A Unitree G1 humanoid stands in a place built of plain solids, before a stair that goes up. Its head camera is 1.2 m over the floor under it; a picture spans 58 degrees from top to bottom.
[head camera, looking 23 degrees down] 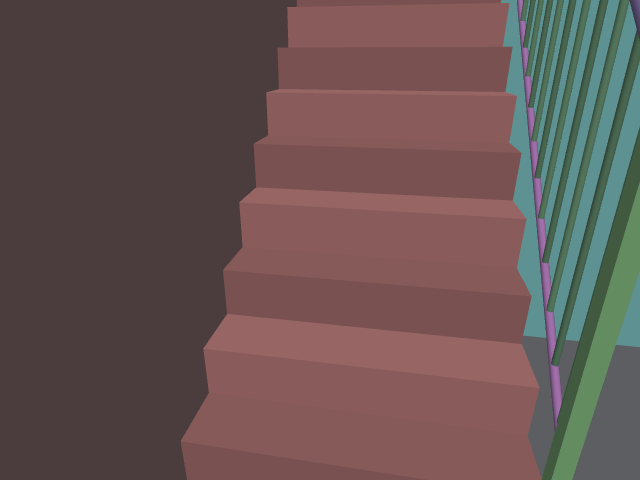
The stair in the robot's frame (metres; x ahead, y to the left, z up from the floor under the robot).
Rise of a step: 0.18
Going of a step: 0.20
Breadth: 0.99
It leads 10 degrees to the right of straight ahead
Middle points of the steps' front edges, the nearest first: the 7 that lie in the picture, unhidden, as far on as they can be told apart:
0.83 -0.09 0.18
1.03 -0.12 0.36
1.23 -0.16 0.53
1.42 -0.19 0.71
1.62 -0.23 0.89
1.82 -0.26 1.06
2.01 -0.30 1.24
